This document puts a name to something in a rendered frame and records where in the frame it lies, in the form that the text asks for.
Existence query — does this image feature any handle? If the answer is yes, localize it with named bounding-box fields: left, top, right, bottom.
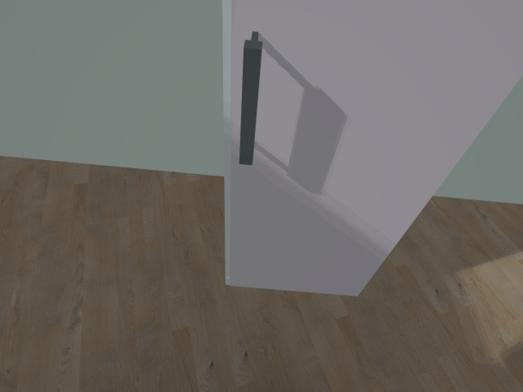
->
left=239, top=32, right=262, bottom=165

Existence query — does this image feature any fridge door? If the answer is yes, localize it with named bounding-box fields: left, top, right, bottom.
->
left=230, top=0, right=523, bottom=296

